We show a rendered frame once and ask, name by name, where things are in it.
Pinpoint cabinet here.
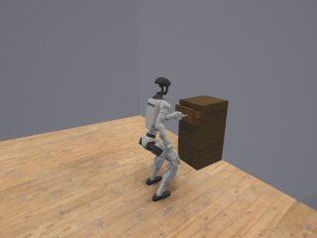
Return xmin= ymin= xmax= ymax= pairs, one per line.
xmin=177 ymin=95 xmax=229 ymax=171

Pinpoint drawer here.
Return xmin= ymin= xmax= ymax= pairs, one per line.
xmin=175 ymin=104 xmax=200 ymax=126

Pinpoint right robot thigh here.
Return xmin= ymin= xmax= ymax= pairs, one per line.
xmin=149 ymin=142 xmax=178 ymax=170

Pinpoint robot left hand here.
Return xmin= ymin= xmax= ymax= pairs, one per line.
xmin=172 ymin=111 xmax=182 ymax=121

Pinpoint robot right hand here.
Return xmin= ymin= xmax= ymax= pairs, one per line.
xmin=168 ymin=150 xmax=180 ymax=169

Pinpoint humanoid robot torso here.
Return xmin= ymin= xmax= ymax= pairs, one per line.
xmin=141 ymin=98 xmax=165 ymax=151

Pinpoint robot right upper arm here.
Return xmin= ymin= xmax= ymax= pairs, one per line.
xmin=155 ymin=100 xmax=171 ymax=131

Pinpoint left robot forearm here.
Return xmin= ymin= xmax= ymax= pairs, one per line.
xmin=164 ymin=114 xmax=173 ymax=121

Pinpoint right robot forearm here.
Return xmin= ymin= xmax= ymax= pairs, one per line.
xmin=158 ymin=124 xmax=173 ymax=153

